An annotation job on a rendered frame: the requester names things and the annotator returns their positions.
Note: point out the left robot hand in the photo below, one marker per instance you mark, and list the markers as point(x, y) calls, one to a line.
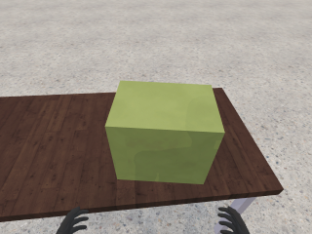
point(66, 227)

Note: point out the right robot hand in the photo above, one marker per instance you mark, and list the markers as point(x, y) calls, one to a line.
point(238, 226)

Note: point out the carton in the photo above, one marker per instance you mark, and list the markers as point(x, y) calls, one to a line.
point(163, 132)

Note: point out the table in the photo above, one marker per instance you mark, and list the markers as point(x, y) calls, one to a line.
point(55, 157)

